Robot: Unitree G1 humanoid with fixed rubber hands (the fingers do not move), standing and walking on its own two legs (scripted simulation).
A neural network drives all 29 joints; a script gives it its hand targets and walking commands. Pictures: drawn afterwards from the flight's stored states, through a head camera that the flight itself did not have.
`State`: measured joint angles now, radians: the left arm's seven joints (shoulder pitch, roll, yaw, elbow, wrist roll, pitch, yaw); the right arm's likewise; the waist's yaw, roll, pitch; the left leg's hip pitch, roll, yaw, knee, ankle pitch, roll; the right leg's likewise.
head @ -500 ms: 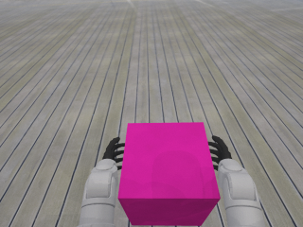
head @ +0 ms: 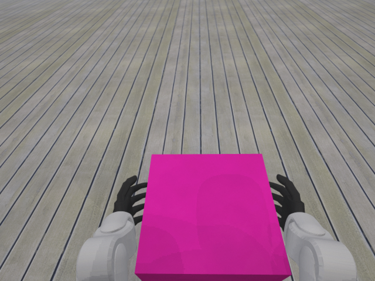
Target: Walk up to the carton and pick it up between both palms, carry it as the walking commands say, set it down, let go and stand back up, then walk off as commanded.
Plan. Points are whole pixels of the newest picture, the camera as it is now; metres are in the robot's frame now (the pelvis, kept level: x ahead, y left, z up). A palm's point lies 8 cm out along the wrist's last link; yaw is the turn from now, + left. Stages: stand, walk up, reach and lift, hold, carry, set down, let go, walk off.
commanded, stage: carry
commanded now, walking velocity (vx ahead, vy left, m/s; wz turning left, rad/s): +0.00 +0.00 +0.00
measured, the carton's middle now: (206, 230) +0.25 +0.00 +0.02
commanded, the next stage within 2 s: none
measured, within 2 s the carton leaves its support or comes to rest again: neither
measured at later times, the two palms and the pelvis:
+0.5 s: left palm (150, 227) +0.21 +0.10 +0.11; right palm (329, 223) +0.22 -0.20 +0.11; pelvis -0.02 -0.06 +0.01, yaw +2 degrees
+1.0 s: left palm (128, 223) +0.21 +0.14 +0.11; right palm (306, 219) +0.23 -0.16 +0.11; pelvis -0.02 -0.02 +0.01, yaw +2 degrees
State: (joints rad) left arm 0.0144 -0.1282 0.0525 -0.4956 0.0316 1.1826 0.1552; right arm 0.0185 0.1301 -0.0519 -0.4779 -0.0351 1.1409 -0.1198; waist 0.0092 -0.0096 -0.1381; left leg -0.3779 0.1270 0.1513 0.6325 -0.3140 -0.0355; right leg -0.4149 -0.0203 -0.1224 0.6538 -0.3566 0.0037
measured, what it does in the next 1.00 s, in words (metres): stands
